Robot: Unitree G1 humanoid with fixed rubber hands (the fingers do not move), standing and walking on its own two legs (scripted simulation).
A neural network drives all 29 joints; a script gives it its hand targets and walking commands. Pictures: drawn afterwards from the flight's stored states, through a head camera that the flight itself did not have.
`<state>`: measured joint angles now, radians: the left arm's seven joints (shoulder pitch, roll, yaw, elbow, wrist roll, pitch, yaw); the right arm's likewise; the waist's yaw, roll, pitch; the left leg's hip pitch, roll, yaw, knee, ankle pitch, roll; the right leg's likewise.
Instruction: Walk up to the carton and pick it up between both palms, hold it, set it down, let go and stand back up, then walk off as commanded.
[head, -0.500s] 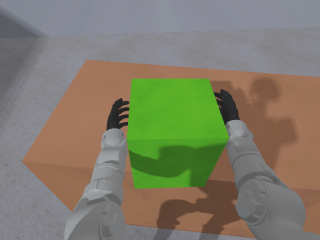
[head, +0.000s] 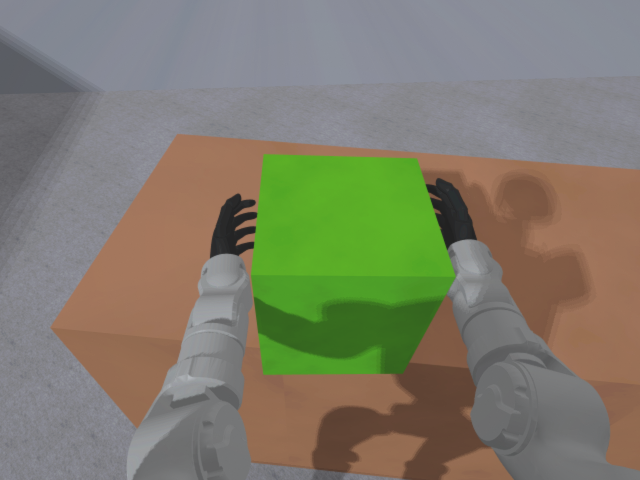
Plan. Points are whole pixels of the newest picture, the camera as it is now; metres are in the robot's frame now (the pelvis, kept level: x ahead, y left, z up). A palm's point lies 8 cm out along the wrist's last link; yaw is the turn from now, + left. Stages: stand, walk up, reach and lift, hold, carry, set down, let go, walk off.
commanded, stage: reach and lift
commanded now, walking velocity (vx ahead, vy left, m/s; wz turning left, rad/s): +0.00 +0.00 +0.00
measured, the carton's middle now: (337, 270) +0.41 +0.04 +0.05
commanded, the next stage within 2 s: none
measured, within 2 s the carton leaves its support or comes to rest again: neither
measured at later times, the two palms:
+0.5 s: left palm (224, 229) +0.38 +0.18 +0.14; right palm (470, 231) +0.41 -0.12 +0.15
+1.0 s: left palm (223, 201) +0.39 +0.18 +0.18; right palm (486, 214) +0.40 -0.12 +0.19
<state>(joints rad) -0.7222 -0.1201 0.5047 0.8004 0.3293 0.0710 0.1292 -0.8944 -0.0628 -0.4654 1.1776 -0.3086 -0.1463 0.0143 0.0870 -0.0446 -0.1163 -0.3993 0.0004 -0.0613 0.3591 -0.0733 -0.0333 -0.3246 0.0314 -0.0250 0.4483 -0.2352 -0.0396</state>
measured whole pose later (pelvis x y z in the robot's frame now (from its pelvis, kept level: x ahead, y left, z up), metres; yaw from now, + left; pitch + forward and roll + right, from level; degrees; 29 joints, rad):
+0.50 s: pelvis -0.01 +0.00 +0.00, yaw +0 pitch +2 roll +0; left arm -0.79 -0.05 0.41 0.79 0.26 0.27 0.13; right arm -0.89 -0.06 -0.36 1.12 -0.16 0.01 -0.04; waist 0.06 -0.05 -0.12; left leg -0.32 0.00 -0.06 0.36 -0.07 -0.03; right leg -0.24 0.03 -0.02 0.43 -0.23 -0.04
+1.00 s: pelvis -0.01 +0.00 +0.00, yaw +0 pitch +0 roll +0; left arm -0.86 0.03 0.35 0.74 0.17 0.44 0.10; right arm -0.91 -0.06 -0.22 0.95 0.03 0.22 -0.15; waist 0.02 -0.06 -0.12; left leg -0.28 0.00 -0.06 0.36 -0.07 -0.03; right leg -0.20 0.03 -0.02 0.43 -0.23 -0.03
